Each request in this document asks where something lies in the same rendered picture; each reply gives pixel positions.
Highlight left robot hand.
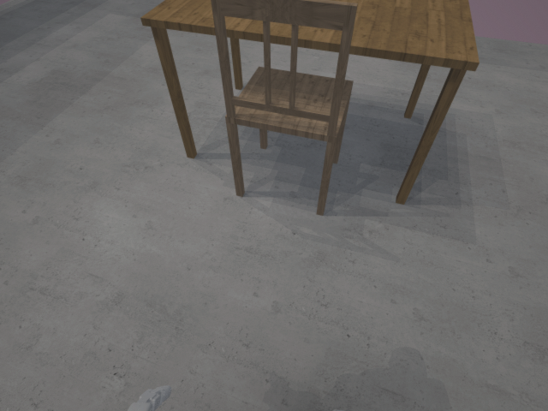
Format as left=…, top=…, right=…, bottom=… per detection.
left=127, top=385, right=171, bottom=411

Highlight table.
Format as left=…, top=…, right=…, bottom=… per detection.
left=140, top=0, right=480, bottom=205

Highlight chair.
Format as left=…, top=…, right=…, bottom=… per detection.
left=211, top=0, right=358, bottom=216

